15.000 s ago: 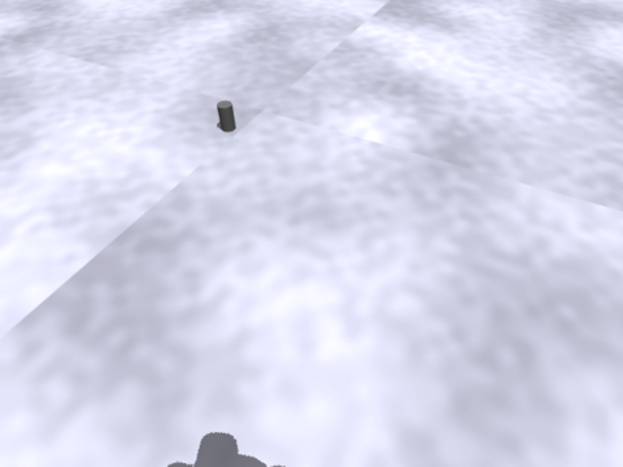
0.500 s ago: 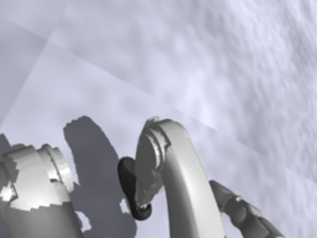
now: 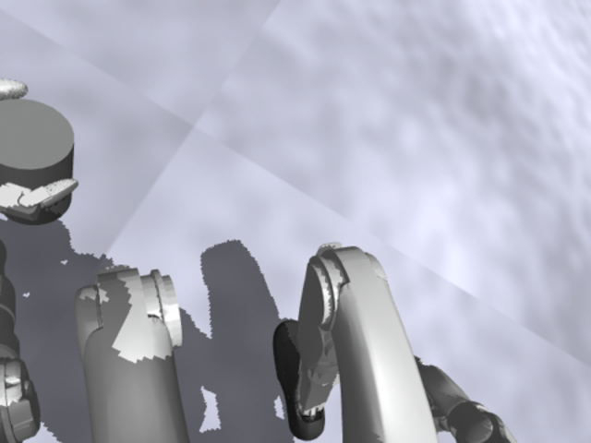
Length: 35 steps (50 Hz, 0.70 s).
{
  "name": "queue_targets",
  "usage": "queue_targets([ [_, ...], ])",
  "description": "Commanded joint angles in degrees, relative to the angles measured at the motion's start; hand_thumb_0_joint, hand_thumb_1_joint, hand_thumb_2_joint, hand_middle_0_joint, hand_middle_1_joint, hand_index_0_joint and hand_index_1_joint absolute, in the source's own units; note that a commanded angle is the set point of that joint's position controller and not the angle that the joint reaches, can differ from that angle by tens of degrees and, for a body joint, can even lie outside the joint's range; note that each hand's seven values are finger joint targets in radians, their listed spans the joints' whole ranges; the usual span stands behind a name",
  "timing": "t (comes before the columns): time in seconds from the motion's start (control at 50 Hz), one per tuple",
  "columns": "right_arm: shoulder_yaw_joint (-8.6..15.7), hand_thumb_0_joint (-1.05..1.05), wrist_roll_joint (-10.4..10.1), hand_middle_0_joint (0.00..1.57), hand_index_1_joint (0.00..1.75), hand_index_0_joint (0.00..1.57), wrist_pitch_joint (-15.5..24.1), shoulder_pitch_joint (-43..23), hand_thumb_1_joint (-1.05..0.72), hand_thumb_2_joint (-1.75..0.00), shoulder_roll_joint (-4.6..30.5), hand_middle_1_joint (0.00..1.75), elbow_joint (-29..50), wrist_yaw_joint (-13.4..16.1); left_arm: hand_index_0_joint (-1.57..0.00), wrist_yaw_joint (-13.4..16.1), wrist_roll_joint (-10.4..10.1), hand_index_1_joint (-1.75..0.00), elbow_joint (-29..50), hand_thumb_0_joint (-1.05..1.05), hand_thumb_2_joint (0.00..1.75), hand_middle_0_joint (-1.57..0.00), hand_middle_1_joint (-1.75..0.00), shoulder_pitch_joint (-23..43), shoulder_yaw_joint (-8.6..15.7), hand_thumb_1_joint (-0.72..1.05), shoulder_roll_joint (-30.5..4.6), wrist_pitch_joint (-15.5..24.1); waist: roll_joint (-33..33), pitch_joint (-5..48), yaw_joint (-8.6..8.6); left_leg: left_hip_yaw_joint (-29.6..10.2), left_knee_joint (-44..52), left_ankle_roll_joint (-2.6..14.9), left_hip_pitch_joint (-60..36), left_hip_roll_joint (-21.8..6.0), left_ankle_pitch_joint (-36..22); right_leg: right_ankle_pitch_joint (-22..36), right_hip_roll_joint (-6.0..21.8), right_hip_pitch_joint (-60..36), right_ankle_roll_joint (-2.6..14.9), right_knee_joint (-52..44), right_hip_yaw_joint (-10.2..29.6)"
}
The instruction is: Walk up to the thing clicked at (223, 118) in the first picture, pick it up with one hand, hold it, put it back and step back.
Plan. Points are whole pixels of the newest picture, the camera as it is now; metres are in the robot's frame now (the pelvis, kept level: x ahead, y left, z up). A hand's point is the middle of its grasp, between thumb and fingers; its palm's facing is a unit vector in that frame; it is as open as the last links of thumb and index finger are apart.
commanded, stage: settle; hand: left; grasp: from the side
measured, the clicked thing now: (31, 169) +0.45 +0.28 -0.11
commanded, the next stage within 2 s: lift in 1.12 s
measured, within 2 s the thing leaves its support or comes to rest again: neither
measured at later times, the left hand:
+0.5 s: hand (11, 113) +0.46 +0.28 +0.00, palm faces +0.25 -0.97 -0.07, open 11.8 cm
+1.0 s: hand (3, 95) +0.45 +0.27 +0.04, palm faces +0.27 -0.96 -0.06, open 11.8 cm
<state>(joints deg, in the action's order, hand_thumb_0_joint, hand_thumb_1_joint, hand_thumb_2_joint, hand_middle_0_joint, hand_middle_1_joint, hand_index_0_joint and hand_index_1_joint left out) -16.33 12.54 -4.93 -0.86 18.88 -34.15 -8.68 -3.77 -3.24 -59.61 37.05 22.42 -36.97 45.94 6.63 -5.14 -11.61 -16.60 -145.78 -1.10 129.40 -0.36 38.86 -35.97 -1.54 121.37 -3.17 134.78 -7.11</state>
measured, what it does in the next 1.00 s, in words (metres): rises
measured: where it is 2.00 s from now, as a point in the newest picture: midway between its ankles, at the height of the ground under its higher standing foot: (227, 425)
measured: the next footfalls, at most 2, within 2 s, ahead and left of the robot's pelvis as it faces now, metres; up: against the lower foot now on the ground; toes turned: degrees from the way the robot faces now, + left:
none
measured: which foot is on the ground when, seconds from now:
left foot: down 0.00-1.00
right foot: down 0.00-1.00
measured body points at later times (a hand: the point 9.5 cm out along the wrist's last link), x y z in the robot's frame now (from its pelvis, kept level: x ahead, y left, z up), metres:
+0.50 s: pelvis +0.02 -0.02 +0.04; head +0.22 +0.07 +0.43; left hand +0.44 +0.33 +0.01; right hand +0.18 -0.27 -0.07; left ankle +0.08 +0.13 -0.27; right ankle +0.14 -0.14 -0.27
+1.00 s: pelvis +0.02 -0.02 +0.06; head +0.21 +0.06 +0.46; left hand +0.43 +0.32 +0.04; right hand +0.17 -0.27 -0.05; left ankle +0.08 +0.13 -0.27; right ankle +0.14 -0.14 -0.27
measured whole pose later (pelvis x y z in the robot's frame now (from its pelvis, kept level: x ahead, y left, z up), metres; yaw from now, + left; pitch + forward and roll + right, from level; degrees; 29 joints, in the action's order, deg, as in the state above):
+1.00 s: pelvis +0.02 -0.02 +0.06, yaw +7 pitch +32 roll -6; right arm -3.7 4.8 -4.2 5.5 16.7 -36.4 -3.4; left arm -10.4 -5.0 -52.9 38.6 24.5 -26.2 33.1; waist 0.6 6.0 -8.2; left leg -8.7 -131.3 -2.9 123.9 -1.3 39.4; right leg -38.6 1.1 120.8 -2.3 127.6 -1.7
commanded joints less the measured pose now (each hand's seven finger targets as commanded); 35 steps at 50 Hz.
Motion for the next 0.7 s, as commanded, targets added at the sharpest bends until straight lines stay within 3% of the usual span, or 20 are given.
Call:
queue_targets([
  [0.0,8.2,0.0,-1.8,0.2,0.3,0.2,-0.2,5.7,-0.89,-0.9,16.1,0.3,2.5,0.9,-1.25,-1.0,-1.5,-1.39,13.0,0.0,1.21,-1.25,-1.38,14.0,0.2,0.12,-6.2,0.2,-25.2,34.3,-0.92,5.9,23.5,0.26,-24.8,-1.3,2.0,3.4,-1.2,-10.5,4.91,-10.4,-6.1],
  [0.02,8.6,0.0,-2.2,0.2,0.3,0.2,-0.2,6.5,-0.89,-0.9,15.6,0.3,2.5,1.1,-1.24,-1.1,-1.9,-1.38,17.3,0.0,1.21,-1.24,-1.37,16.7,0.5,0.13,-6.8,0.0,-25.6,35.9,-0.7,6.3,23.6,0.29,-25.2,-1.2,1.6,3.5,-1.2,-10.9,5.06,-10.8,-5.7],
  [0.04,9.0,0.0,-2.7,0.2,0.3,0.2,-0.2,6.1,-0.9,-0.9,15.5,0.3,2.6,1.3,-1.25,-1.7,-2.2,-1.39,12.7,0.0,1.21,-1.24,-1.38,12.9,-1.3,0.12,-3.2,-1.2,-23.8,34.9,-1.06,6.5,23.8,0.5,-25.0,-1.1,1.8,3.5,-1.0,-10.6,4.95,-11.4,-5.4],
  [0.08,10.0,0.0,-3.4,0.2,0.3,0.2,-0.3,7.3,-0.89,-0.9,15.4,0.3,2.3,1.8,-1.25,-1.7,-2.4,-1.38,16.8,0.0,1.21,-1.25,-1.37,15.0,1.4,0.15,-6.3,-1.8,-24.4,36.9,0.04,7.1,24.2,0.5,-25.6,-1.0,0.2,4.7,-0.7,-11.3,5.0,-11.7,-4.6],
  [0.12,10.9,0.0,-4.0,0.2,0.3,0.2,-0.5,8.6,-0.89,-0.9,14.6,0.3,1.9,2.1,-1.23,-1.7,-2.7,-1.37,20.5,0.0,1.2,-1.23,-1.36,16.7,2.5,0.11,-7.3,-2.3,-25.7,40.8,1.48,7.9,24.3,0.46,-27.7,-0.9,-2.5,6.1,-0.6,-12.1,5.23,-11.7,-3.7],
  [0.16,11.2,0.0,-4.3,0.2,0.3,0.2,-0.6,9.6,-0.89,-0.9,13.8,0.3,2.0,2.3,-1.21,-2.5,-3.2,-1.36,20.3,0.0,1.2,-1.2,-1.35,16.4,-0.5,0.12,-2.7,-3.1,-24.6,41.8,-0.15,8.1,24.3,0.46,-28.4,-0.8,-5.0,7.9,-0.4,-12.8,5.19,-12.1,-3.5],
  [0.2,12.2,0.0,-5.0,0.2,0.3,0.2,-0.5,10.3,-0.89,-0.9,13.6,0.3,1.2,3.0,-1.21,-2.7,-2.8,-1.36,18.0,0.0,1.19,-1.21,-1.35,14.8,1.8,0.07,-5.1,-4.0,-22.5,41.9,0.72,9.0,24.0,1.03,-27.0,-0.8,-5.5,8.1,-0.4,-13.7,5.08,-13.1,-2.6],
  [0.22,12.2,0.0,-5.1,0.2,0.3,0.2,-0.5,10.5,-0.89,-0.9,13.1,0.3,1.3,3.1,-1.2,-3.0,-2.5,-1.35,17.8,0.0,1.19,-1.19,-1.34,14.7,1.6,0.05,-5.4,-4.3,-21.2,42.1,0.55,9.4,23.7,1.3,-25.9,-0.8,-5.7,8.3,-0.4,-15.0,4.9,-13.7,-2.3],
  [0.26,12.8,0.0,-5.4,0.2,0.3,0.2,-0.3,10.7,-0.89,-0.9,12.4,0.3,0.7,3.5,-1.17,-3.7,-3.1,-1.34,20.8,0.0,1.18,-1.17,-1.32,17.5,1.3,0.01,-4.6,-4.2,-20.8,43.6,0.77,10.3,23.8,1.57,-26.0,-0.6,-5.5,8.1,-0.3,-15.8,4.89,-14.5,-1.7],
  [0.28,12.7,0.0,-5.6,0.2,0.3,0.2,-0.1,10.9,-0.9,-0.9,12.2,0.3,1.3,3.5,-1.19,-4.3,-3.7,-1.35,17.6,0.0,1.18,-1.18,-1.34,15.7,0.2,0.01,-1.9,-4.9,-19.6,43.4,-0.1,10.3,24.0,1.69,-25.3,-0.5,-5.3,8.1,-0.2,-17.0,4.69,-15.1,-1.8],
  [0.32,13.4,0.0,-5.9,0.2,0.3,0.2,0.0,11.3,-0.9,-0.9,12.1,0.3,1.2,3.9,-1.19,-4.7,-3.6,-1.35,18.3,0.0,1.18,-1.19,-1.34,15.4,2.3,-0.01,-4.6,-5.5,-18.8,45.4,1.44,11.0,24.4,1.87,-25.5,-0.5,-5.7,7.8,-0.2,-18.3,4.63,-15.8,-1.5],
  [0.36,13.7,0.0,-6.3,0.2,0.3,0.2,0.0,11.4,-0.9,-0.9,12.0,0.3,1.1,4.3,-1.17,-5.3,-3.4,-1.34,18.7,0.0,1.18,-1.17,-1.32,16.2,2.7,-0.01,-5.5,-6.0,-18.6,46.1,1.93,11.3,25.1,1.85,-26.0,-0.5,-6.5,8.0,0.1,-18.2,4.77,-15.8,-1.3],
  [0.38,13.8,0.0,-6.3,0.2,0.3,0.2,0.0,11.1,-0.9,-0.9,11.8,0.3,1.3,4.3,-1.17,-5.7,-3.3,-1.34,17.3,0.0,1.18,-1.17,-1.32,15.2,1.7,0.0,-3.3,-6.4,-18.8,45.9,1.55,11.4,25.3,1.78,-26.4,-0.4,-6.7,8.4,0.3,-18.2,4.76,-15.9,-1.3],
  [0.42,14.1,0.0,-6.6,0.2,0.3,0.2,0.1,11.7,-0.89,-0.9,11.7,0.3,1.5,4.6,-1.16,-5.8,-3.7,-1.34,17.9,0.0,1.19,-1.16,-1.33,15.4,2.5,-0.01,-2.9,-6.8,-19.1,46.5,2.25,11.5,26.1,1.52,-27.6,-0.5,-7.9,9.0,0.4,-18.6,4.91,-16.0,-1.2],
  [0.44,14.4,0.0,-6.7,0.2,0.3,0.2,0.1,11.7,-0.9,-0.9,11.7,0.3,1.3,4.8,-1.16,-5.7,-3.8,-1.34,19.5,0.0,1.19,-1.16,-1.33,16.3,4.4,-0.03,-5.2,-6.8,-18.8,47.4,3.23,11.9,25.8,1.73,-27.3,-0.5,-7.8,8.8,0.4,-19.1,4.84,-16.5,-0.8],
  [0.46,14.4,0.0,-6.8,0.2,0.3,0.2,0.2,11.6,-0.9,-0.9,11.5,0.3,1.8,4.8,-1.17,-6.0,-4.1,-1.34,17.0,0.0,1.18,-1.16,-1.32,14.2,3.7,-0.01,-2.9,-7.3,-18.0,47.0,2.89,12.0,26.1,1.74,-27.0,-0.4,-8.0,9.0,0.5,-19.6,4.77,-16.7,-0.8],
  [0.48,14.6,0.0,-6.9,0.2,0.3,0.2,0.3,11.7,-0.89,-0.9,11.3,0.3,1.6,4.8,-1.16,-6.1,-4.4,-1.34,20.2,0.0,1.18,-1.15,-1.32,16.5,4.1,-0.01,-3.9,-7.1,-17.7,47.5,3.14,12.5,25.9,1.95,-26.4,-0.4,-7.3,8.6,0.5,-20.2,4.69,-17.1,-0.4],
  [0.5,14.6,0.0,-7.0,0.2,0.3,0.2,0.5,11.5,-0.9,-0.9,10.9,0.3,1.8,4.9,-1.17,-6.4,-4.4,-1.36,16.9,0.0,1.2,-1.17,-1.34,14.9,2.4,-0.02,-0.9,-7.5,-16.8,46.2,2.39,12.7,26.2,1.98,-25.7,-0.4,-7.0,8.3,0.6,-20.3,4.66,-17.5,-0.3],
  [0.56,15.3,0.0,-6.9,0.2,0.3,0.2,0.7,11.9,-0.91,-0.9,10.7,0.3,1.3,5.2,-1.18,-6.1,-3.5,-1.35,20.8,0.0,1.18,-1.18,-1.34,17.9,4.7,-0.06,-5.1,-7.2,-16.8,47.9,3.42,13.3,26.0,2.36,-25.5,-0.5,-6.5,8.2,0.6,-22.2,4.43,-18.7,0.7],
  [0.68,15.9,0.0,-7.2,0.2,0.3,0.2,1.3,11.8,-0.91,-0.9,10.0,0.3,1.3,5.6,-1.15,-6.1,-3.8,-1.33,18.6,0.0,1.17,-1.15,-1.31,17.4,3.6,-0.1,-1.7,-7.7,-15.0,47.0,3.14,13.6,27.4,2.5,-25.3,-0.5,-5.4,6.6,0.7,-22.2,4.39,-20.2,1.2],
])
